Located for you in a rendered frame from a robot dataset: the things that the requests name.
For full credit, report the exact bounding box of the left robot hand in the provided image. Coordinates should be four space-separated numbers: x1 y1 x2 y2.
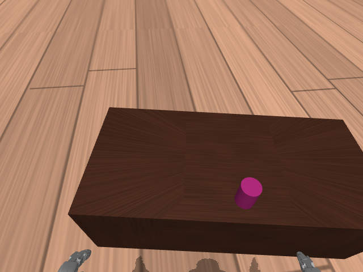
58 249 91 272

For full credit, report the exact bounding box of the right robot hand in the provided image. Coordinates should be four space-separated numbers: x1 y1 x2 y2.
297 252 321 272

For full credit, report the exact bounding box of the can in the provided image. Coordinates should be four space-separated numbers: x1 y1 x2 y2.
235 177 263 209

